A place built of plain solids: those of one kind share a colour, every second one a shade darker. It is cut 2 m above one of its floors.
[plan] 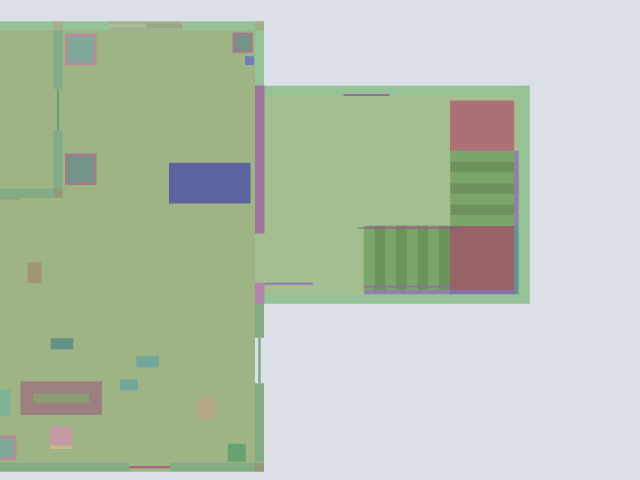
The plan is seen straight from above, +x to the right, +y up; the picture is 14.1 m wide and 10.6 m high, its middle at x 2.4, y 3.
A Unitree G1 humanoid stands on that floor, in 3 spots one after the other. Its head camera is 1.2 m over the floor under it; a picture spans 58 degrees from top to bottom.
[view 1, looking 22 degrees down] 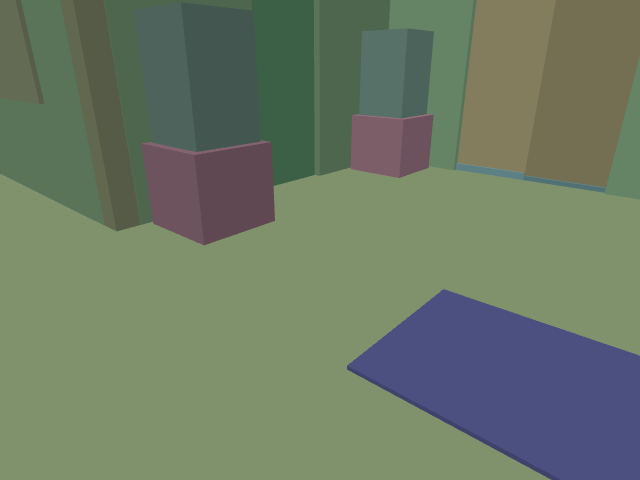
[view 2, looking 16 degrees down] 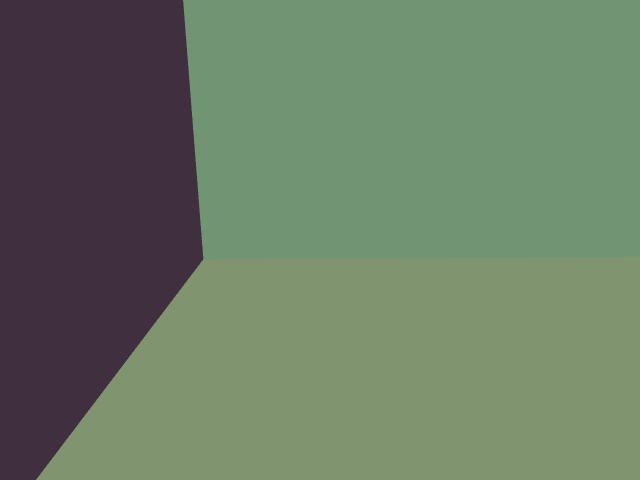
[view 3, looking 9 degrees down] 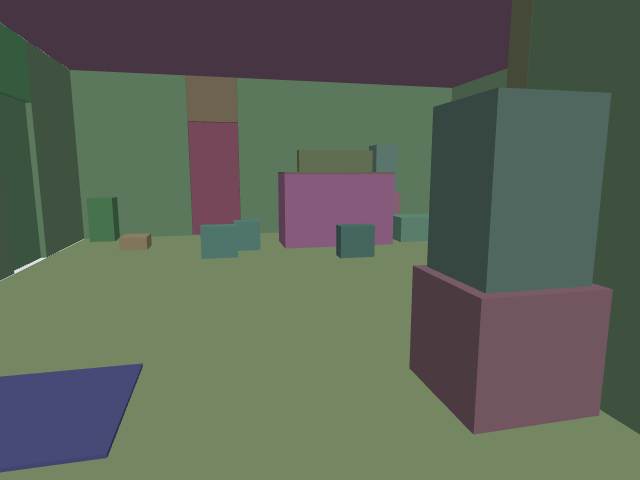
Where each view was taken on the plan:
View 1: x -0.04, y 2.60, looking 131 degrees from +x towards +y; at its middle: lobby_floor_slab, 3.20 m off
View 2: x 2.12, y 2.60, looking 89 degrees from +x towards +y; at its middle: wall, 3.72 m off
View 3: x -1.44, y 6.53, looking -103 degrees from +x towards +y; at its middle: lobby_desk_body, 6.91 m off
